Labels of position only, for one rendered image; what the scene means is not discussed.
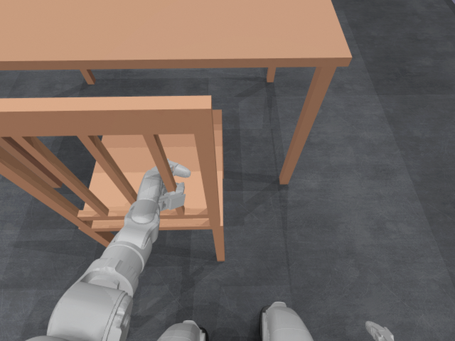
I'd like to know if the table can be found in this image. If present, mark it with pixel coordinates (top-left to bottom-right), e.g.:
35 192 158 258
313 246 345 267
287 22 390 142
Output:
0 0 352 188

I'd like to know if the left robot forearm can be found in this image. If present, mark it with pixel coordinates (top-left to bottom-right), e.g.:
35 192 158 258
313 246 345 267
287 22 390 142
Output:
47 200 160 336

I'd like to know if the robot left hand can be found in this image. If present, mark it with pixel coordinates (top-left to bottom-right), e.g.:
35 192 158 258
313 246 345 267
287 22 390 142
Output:
136 158 191 211

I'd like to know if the robot right hand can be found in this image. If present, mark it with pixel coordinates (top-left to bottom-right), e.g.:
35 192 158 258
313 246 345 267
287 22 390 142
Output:
365 321 394 341

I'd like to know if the robot right shin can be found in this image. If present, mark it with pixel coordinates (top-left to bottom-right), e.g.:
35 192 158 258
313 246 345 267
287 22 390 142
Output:
268 302 286 310

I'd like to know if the left robot upper arm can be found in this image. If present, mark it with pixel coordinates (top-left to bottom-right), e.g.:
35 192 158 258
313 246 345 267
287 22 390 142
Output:
26 281 133 341

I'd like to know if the robot left shin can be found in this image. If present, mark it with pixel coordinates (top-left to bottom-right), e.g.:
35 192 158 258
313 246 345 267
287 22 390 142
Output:
183 320 200 329

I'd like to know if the robot shin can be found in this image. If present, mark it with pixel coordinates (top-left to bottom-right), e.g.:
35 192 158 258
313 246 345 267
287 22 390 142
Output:
183 320 200 329
268 302 286 310

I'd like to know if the chair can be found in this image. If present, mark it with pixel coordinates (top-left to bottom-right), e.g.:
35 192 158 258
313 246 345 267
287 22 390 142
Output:
0 95 225 261

